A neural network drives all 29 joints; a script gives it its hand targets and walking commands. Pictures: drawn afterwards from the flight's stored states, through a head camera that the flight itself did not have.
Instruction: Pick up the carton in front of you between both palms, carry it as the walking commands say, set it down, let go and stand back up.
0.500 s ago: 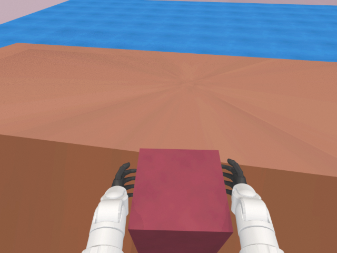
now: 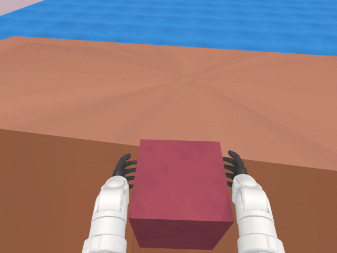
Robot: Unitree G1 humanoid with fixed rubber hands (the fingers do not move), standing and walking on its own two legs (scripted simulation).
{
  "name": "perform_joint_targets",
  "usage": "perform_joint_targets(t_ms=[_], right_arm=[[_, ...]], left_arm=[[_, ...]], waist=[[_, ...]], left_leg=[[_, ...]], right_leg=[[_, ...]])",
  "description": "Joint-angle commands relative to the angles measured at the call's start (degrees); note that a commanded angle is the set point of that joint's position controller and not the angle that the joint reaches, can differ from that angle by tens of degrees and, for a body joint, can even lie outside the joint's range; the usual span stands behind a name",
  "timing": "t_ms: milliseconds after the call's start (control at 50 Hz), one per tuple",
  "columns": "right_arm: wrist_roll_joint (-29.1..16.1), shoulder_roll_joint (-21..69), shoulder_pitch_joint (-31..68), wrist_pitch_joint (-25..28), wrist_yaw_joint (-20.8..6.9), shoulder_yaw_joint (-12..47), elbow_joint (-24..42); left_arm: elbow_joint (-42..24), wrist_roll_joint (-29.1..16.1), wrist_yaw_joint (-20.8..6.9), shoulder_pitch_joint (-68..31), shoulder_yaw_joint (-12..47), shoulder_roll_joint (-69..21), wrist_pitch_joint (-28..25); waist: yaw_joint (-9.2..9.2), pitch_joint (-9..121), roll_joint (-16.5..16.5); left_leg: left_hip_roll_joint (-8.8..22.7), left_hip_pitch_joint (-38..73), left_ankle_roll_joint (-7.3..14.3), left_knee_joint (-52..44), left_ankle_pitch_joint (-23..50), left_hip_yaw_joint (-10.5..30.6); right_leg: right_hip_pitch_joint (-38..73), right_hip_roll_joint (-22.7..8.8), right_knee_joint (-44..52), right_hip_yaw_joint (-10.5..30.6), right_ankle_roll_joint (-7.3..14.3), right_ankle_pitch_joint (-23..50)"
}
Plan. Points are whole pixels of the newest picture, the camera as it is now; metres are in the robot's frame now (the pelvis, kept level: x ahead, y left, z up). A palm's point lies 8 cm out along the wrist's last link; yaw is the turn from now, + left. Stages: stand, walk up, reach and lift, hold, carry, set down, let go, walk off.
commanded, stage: reach and lift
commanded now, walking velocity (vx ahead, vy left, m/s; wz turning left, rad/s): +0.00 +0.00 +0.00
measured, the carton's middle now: (177, 196) +0.30 +0.00 -0.05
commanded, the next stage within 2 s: hold in 0.44 s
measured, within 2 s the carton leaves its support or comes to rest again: neither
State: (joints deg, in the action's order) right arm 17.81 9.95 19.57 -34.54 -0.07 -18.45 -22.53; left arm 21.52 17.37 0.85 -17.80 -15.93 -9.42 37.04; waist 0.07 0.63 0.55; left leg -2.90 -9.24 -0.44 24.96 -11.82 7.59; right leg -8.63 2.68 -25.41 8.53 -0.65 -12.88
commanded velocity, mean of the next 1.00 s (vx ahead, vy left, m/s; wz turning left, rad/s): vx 0.00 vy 0.00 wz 0.00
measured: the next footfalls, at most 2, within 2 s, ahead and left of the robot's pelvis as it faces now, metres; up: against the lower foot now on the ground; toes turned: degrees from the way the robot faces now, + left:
none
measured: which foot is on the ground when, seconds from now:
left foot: down 0.00-1.00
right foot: down 0.00-1.00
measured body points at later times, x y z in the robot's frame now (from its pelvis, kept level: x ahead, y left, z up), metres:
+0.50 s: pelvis +0.01 +0.00 +0.00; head -0.03 +0.00 +0.45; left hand +0.31 +0.15 +0.03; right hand +0.32 -0.16 +0.04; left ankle +0.02 +0.12 -0.74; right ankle +0.02 -0.13 -0.74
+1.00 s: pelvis +0.00 +0.00 +0.00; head -0.05 +0.00 +0.45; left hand +0.30 +0.15 +0.05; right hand +0.31 -0.15 +0.06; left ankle +0.02 +0.12 -0.74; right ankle +0.02 -0.13 -0.74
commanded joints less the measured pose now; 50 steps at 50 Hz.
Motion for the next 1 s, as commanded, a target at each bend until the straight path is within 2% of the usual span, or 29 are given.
perform_joint_targets(t_ms=[0,200,400,520,640,780,980], right_arm=[[-13.4,54.6,24.6,-0.5,-14.9,31.4,-3.4],[-14.6,54.0,20.5,-2.1,-14.7,33.2,0.6],[-15.2,54.3,19.6,-3.5,-14.4,33.9,2.6],[-17.5,54.6,19.3,-5.9,-13.9,37.7,8.1],[-15.1,52.2,19.9,-7.9,-14.2,33.3,4.5],[-15.4,53.6,24.5,-7.3,-14.8,33.3,3.9],[-14.8,53.4,25.8,-6.9,-15.1,32.5,2.4]], left_arm=[[-2.7,-15.1,-14.5,-31.8,31.9,-54.1,-2.3],[-6.5,-16.2,-14.3,-27.5,33.2,-53.4,-0.7],[-8.7,-16.8,-14.5,-27.1,33.7,-52.5,0.6],[-14.1,-19.2,-14.3,-27.3,37.6,-52.4,2.8],[-10.4,-16.6,-14.6,-27.5,33.1,-50.1,4.9],[-9.9,-17.1,-15.1,-32.1,33.3,-52.0,4.3],[-8.3,-16.7,-15.0,-33.1,32.8,-52.6,4.2]], waist=[[0.06,14.6,-0.8],[0.06,14.4,-0.6],[-0.04,13.4,-0.3],[0.25,15.7,-0.3],[-0.02,7.7,-0.2],[-0.01,10.5,-0.3],[0.14,11.0,-0.6]], left_leg=[[-2.0,7.1,-0.6,-4.0,8.0,-3.4],[-2.3,8.9,-0.8,-4.9,13.3,-3.1],[-2.5,9.0,-0.5,-5.6,12.7,-3.3],[-2.5,10.9,-0.5,-6.2,15.3,-2.9],[-2.2,8.7,-0.1,-7.9,6.2,-3.5],[-2.0,9.2,-0.2,-7.0,5.4,-3.7],[-1.8,9.3,-0.3,-7.0,4.9,-3.7]], right_leg=[[1.8,2.6,4.6,-4.4,0.1,7.9],[4.5,2.7,5.6,-4.0,-0.3,13.5],[5.5,2.5,6.3,-3.7,-0.6,14.3],[8.3,2.5,6.9,-3.4,-0.8,18.1],[5.0,2.0,8.7,-3.9,-0.4,7.9],[4.7,2.0,7.8,-4.2,-0.2,6.6],[4.3,2.1,7.6,-4.4,0.0,5.6]])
